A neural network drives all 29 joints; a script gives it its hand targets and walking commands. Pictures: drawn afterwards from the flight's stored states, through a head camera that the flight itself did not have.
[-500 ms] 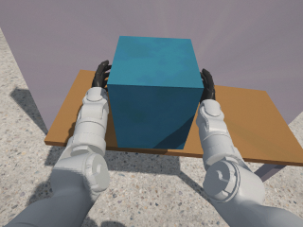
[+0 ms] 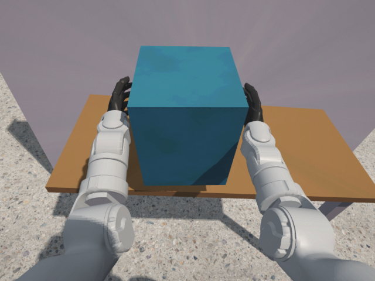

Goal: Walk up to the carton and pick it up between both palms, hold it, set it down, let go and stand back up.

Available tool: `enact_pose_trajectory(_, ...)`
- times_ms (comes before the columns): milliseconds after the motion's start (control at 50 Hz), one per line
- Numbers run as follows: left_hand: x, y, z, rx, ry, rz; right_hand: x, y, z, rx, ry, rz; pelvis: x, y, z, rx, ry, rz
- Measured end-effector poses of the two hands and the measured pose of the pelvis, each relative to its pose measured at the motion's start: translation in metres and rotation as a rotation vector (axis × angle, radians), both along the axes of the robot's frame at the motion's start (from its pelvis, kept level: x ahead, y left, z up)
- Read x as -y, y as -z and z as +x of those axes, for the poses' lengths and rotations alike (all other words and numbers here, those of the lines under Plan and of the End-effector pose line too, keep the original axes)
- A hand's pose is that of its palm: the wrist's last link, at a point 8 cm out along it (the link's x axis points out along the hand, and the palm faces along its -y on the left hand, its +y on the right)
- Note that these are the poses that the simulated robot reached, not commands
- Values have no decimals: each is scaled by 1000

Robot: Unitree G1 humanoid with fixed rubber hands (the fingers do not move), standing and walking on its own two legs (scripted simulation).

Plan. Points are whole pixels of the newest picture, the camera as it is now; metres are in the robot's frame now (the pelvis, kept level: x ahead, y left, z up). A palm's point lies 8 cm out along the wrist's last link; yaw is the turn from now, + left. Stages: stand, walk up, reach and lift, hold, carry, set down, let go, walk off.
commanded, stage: reach and lift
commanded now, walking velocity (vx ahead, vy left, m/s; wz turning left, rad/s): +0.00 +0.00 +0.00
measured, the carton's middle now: (185, 118) +0.44 +0.03 +0.12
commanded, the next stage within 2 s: hold in 1.92 s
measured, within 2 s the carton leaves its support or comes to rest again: neither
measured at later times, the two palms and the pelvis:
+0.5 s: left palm (107, 104) +0.37 +0.18 +0.20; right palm (261, 115) +0.36 -0.11 +0.21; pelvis -0.04 +0.01 +0.00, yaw +1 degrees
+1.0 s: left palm (105, 107) +0.34 +0.18 +0.22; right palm (269, 113) +0.35 -0.11 +0.23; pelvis -0.05 +0.01 +0.00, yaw +1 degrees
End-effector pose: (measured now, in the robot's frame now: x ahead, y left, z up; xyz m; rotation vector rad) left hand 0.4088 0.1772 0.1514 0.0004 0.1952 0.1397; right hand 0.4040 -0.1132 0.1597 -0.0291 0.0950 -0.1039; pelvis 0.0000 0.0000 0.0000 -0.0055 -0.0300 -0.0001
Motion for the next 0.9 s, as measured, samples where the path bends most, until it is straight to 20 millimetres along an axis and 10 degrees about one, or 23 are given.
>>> enact_pose_trajectory(400,-5,-49,-35,5,5,33,-4,-44,-35,2,4,25,-4,0,-27,81,-17,0)
enact_pose_trajectory(900,-5,-56,-68,-29,-23,40,-5,-60,-59,-34,-21,38,-12,2,-52,55,-13,-13)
